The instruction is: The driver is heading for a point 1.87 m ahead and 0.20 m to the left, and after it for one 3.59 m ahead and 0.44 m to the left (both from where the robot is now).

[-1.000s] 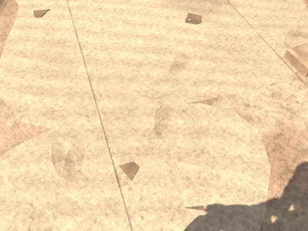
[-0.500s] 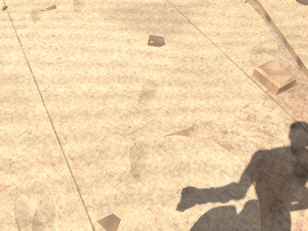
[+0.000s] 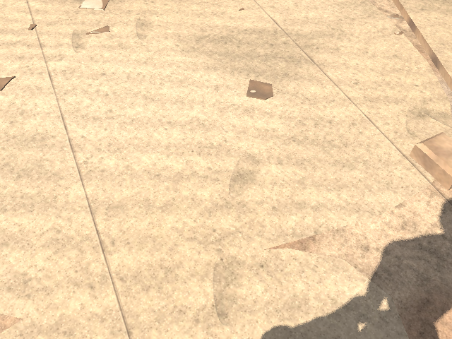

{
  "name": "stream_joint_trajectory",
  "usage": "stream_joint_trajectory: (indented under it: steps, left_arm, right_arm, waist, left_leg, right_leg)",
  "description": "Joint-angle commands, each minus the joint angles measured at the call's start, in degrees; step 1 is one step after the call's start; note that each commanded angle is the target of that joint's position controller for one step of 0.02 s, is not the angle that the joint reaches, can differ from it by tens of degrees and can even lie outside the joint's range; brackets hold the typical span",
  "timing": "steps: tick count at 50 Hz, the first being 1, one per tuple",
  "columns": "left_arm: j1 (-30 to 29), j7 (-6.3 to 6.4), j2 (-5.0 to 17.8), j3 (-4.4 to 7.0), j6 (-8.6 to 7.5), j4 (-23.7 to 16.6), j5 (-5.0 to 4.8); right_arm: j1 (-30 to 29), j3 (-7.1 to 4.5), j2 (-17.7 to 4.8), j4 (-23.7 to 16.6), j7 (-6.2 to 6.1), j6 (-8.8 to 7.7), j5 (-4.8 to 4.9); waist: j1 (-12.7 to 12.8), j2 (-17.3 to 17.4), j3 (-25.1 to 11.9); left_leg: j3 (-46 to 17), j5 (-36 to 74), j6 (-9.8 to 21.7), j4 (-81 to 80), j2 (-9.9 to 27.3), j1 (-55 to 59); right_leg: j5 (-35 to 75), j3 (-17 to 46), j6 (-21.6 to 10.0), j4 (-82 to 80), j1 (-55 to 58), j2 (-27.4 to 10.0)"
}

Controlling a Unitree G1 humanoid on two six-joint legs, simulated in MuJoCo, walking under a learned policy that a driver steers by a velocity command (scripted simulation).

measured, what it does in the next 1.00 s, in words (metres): walks ahead: right foot, then left foot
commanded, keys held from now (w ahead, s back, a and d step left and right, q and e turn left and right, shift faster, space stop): w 1.00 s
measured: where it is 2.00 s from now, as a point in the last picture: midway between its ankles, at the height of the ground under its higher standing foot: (239, 172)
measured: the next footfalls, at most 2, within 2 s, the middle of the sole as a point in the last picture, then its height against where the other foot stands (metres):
right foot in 0.46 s outside the picture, level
left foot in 1.00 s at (203, 267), level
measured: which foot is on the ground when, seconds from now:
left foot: down 0.00-0.46, up 0.48-0.98, down 1.00-1.00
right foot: up 0.00-0.44, down 0.46-1.00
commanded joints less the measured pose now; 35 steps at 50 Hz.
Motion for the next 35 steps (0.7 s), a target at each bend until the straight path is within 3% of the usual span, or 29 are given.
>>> stream_joint_trajectory:
  steps: [1, 2, 4, 8, 13, 16, 19, 21, 22, 23, 24, 25, 26, 27, 28, 29, 30, 31, 33, 35]
  left_arm:
    - [-5.35, -0.05, 7.31, 1.23, -2.78, -7.23, -1.34]
    - [-6.5, 0.0, 6.63, 1.22, -2.79, -6.91, -0.68]
    - [-6.24, -0.15, 5.06, 1.29, -2.2, -6.28, 0.22]
    - [-10.22, -0.2, 3.24, 0.87, -1.47, -7.47, 0.95]
    - [-20.68, -1.42, 0.6, -0.51, -2.4, -10.09, 0.42]
    - [-25.67, -2.51, 0.77, -0.73, -2.75, -11.8, -0.02]
    - [-27.69, -3.48, 1.82, -0.56, -3.02, -13.08, -0.02]
    - [-23.86, -3.54, 3.79, 0.24, -3.01, -12.29, 0.17]
    - [-17.38, -3.24, 5.63, 1.28, -2.95, -10.49, 0.27]
    - [-7.8, -2.62, 8.33, 2.52, -2.79, -7.83, 0.49]
    - [0.15, -2.1, 13.85, 3.74, -2.59, -6.61, 1.91]
    - [2.19, -2.37, 12.05, 3.22, -2.34, -5.38, 0.98]
    - [-0.54, -2.18, 7.95, 1.93, -2.22, -5.6, 0.47]
    - [-5.39, -2.0, 6.88, 1.43, -2.13, -6.06, 0.31]
    - [-8.83, -2.06, 5.71, 1.01, -2.11, -6.29, 0.71]
    - [-11.1, -2.28, 4.35, 0.63, -2.37, -6.47, 1.31]
    - [-12.26, -2.4, 3.82, 0.52, -2.68, -6.35, 1.64]
    - [-12.55, -2.55, 3.75, 0.58, -3.11, -5.98, 1.4]
    - [-12.11, -2.49, 4.73, 0.83, -3.7, -4.75, 1.17]
    - [-10.38, -1.95, 5.88, 1.13, -3.67, -3.43, 1.26]
  right_arm:
    - [12.8, -2.6, -9.81, 0.57, -0.35, -0.21, -0.12]
    - [10.0, -2.16, -8.3, 0.07, -0.27, -0.33, -0.62]
    - [7.38, -1.54, -6.06, -0.28, -0.27, -0.54, -1.31]
    - [9.35, -1.98, -7.17, 1.2, -0.95, -1.09, -0.55]
    - [13.97, -2.2, -8.68, 3.37, -1.94, -0.39, 0.17]
    - [17.54, -2.27, -9.0, 5.15, -2.05, 0.29, 0.47]
    - [18.75, -2.64, -9.63, 6.29, -2.32, 1.22, 0.62]
    - [17.92, -3.04, -10.79, 6.3, -2.54, 1.69, 0.52]
    - [16.92, -3.03, -10.91, 6.15, -2.61, 2.06, 0.43]
    - [16.54, -2.44, -9.73, 5.46, -2.75, 2.21, -0.03]
    - [21.48, -0.65, -4.16, 3.61, -2.46, 1.42, -0.91]
    - [24.22, 0.29, -1.82, 4.77, -1.9, 0.13, -0.65]
    - [17.97, -1.41, -8.14, 3.56, -1.45, -0.77, 1.11]
    - [13.05, -1.7, -9.05, 1.92, -1.36, -1.31, 1.85]
    - [10.71, -1.68, -8.28, 1.58, -1.6, -1.39, 1.28]
    - [11.0, -1.95, -7.59, 1.83, -1.75, -0.95, 0.55]
    - [12.8, -1.86, -6.35, 2.35, -1.79, -0.28, 0.4]
    - [13.91, -1.64, -4.96, 2.8, -1.9, 0.37, 0.3]
    - [12.58, -1.56, -4.1, 2.29, -2.2, 1.29, -0.02]
    - [8.17, -1.57, -4.09, 0.77, -2.29, 1.33, -0.49]
  waist:
    - [-7.55, 10.2, -2.55]
    - [-6.24, 7.29, -0.37]
    - [-3.86, 7.63, 0.74]
    - [-3.56, 4.66, 1.94]
    - [-6.93, 4.21, 3.63]
    - [-8.35, 3.79, 5.0]
    - [-7.47, 4.3, 4.88]
    - [-4.6, 5.97, 1.62]
    - [-0.74, 6.14, -2.7]
    - [3.53, 5.29, -9.44]
    - [3.24, -4.94, -19.71]
    - [2.54, -12.95, -25.48]
    - [3.52, -8.15, -17.06]
    - [2.17, -5.44, -8.81]
    - [0.45, -1.9, -4.25]
    - [-1.66, -1.95, -1.71]
    - [-3.37, -3.26, -1.68]
    - [-4.15, -3.46, -1.58]
    - [-4.8, -3.03, 0.08]
    - [-3.87, -2.26, 1.77]
  left_leg:
    - [-33.71, -19.97, 11.31, -20.14, 19.66, 28.25]
    - [-28.56, -14.3, 10.42, -20.99, 17.21, 23.7]
    - [-21.37, -3.68, 9.51, -23.04, 13.86, 17.53]
    - [-14.06, 10.62, 10.68, -25.65, 12.64, 16.42]
    - [-7.58, 14.21, 8.84, -26.43, 10.58, 16.43]
    - [-7.75, 14.28, 8.81, -25.21, 12.58, 20.64]
    - [-8.13, 19.99, 7.76, -21.49, 14.99, 26.84]
    - [-7.45, 34.5, 6.59, -15.61, 14.88, 28.89]
    - [-5.78, 43.57, 5.52, -7.71, 13.19, 28.0]
    - [-3.97, 41.37, 3.76, 4.18, 10.46, 21.1]
    - [-1.42, 18.94, 0.43, 26.42, 3.76, -0.21]
    - [-7.59, -21.26, -0.79, 38.08, -3.11, -12.94]
    - [-10.02, -19.89, -0.03, 42.37, 0.6, -19.06]
    - [-7.71, -14.07, 0.39, 40.69, 3.56, -20.5]
    - [-6.42, -9.51, 0.06, 37.57, 5.75, -18.65]
    - [-6.57, -6.3, -0.33, 34.54, 7.48, -15.52]
    - [-6.86, -4.44, -0.79, 33.14, 8.4, -12.06]
    - [-6.52, -3.62, -1.37, 31.95, 8.67, -10.57]
    - [-6.06, -0.87, -2.52, 28.42, 9.18, -11.76]
    - [-6.02, 5.16, -3.57, 22.03, 9.54, -15.02]
  right_leg:
    - [1.97, 1.34, -2.65, 23.24, -34.89, -2.37]
    - [6.55, 0.79, -2.93, 21.02, -33.7, -3.96]
    - [11.95, 0.91, -2.71, 16.91, -28.74, -5.99]
    - [19.5, -0.46, -0.53, 8.08, -29.97, -6.04]
    - [32.12, -3.18, -0.29, -10.07, -25.52, -3.44]
    - [33.07, -3.21, -1.19, -14.94, -25.55, -2.3]
    - [28.02, -2.94, -3.25, -17.92, -25.65, -1.41]
    - [23.42, -4.73, -5.06, -18.63, -18.3, 0.99]
    - [23.68, -6.43, -6.69, -19.87, -8.82, 2.78]
    - [25.46, -4.65, -8.93, -18.54, 6.77, 0.73]
    - [23.01, 16.65, -16.38, -16.83, 31.47, -14.39]
    - [12.53, 37.54, -21.09, -25.76, 38.62, -21.25]
    - [6.44, 33.13, -17.93, -28.58, 32.7, -18.86]
    - [8.79, 25.07, -15.95, -30.59, 23.35, -16.86]
    - [13.62, 19.52, -15.13, -32.74, 14.97, -14.53]
    - [17.91, 15.26, -14.38, -34.87, 8.87, -12.31]
    - [19.49, 12.99, -14.31, -36.73, 5.25, -11.19]
    - [21.11, 11.23, -14.81, -38.17, 3.16, -10.63]
    - [24.15, 7.66, -15.44, -40.12, 0.54, -10.17]
    - [25.95, 5.42, -15.46, -41.21, 1.0, -9.78]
